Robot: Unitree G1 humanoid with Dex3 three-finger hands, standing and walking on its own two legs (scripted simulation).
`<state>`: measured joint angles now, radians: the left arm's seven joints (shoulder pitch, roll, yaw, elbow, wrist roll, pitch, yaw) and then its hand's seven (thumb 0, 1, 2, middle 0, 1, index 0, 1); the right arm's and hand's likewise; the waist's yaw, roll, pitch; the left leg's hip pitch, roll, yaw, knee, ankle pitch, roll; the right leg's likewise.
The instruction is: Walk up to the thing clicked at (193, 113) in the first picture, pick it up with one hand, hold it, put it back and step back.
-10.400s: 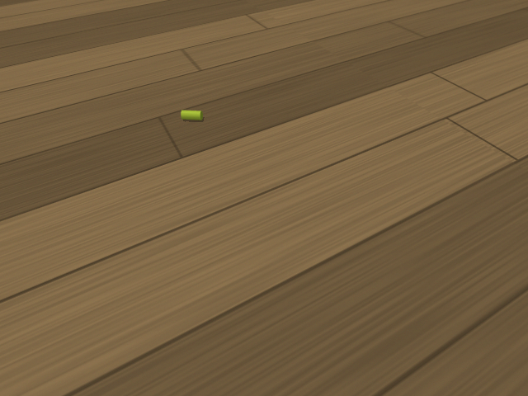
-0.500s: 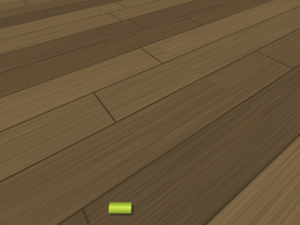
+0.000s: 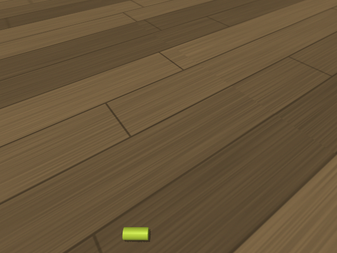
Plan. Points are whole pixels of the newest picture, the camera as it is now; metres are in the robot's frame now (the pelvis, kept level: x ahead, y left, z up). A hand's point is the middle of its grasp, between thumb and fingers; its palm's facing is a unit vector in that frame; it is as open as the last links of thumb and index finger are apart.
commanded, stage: stand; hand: left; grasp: from above
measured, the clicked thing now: (136, 233) +0.37 +0.22 -0.75
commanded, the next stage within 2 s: rise first in 0.74 s
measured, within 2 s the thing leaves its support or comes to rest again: neither
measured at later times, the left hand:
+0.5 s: hand out of the picture +0.07 +0.26 -0.16, palm faces -0.03 -0.94 -0.34, open 7.3 cm
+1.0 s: hand out of the picture +0.13 +0.25 -0.16, palm faces +0.04 -0.94 -0.33, open 8.1 cm
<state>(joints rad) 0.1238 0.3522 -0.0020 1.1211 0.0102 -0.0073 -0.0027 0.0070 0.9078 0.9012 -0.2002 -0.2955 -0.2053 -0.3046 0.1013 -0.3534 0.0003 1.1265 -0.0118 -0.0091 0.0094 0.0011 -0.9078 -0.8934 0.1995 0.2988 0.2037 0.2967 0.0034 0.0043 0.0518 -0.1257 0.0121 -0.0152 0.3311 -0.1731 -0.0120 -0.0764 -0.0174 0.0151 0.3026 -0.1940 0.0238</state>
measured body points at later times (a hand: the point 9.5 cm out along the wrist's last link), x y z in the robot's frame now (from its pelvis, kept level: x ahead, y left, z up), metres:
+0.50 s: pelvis +0.01 +0.00 +0.00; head +0.02 +0.00 +0.45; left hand +0.07 +0.30 -0.13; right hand +0.08 -0.30 -0.13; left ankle +0.01 +0.13 -0.75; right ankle -0.02 -0.13 -0.75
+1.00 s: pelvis -0.01 +0.00 -0.01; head +0.04 +0.00 +0.43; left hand +0.12 +0.30 -0.14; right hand +0.09 -0.28 -0.14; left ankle +0.01 +0.13 -0.75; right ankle -0.02 -0.13 -0.75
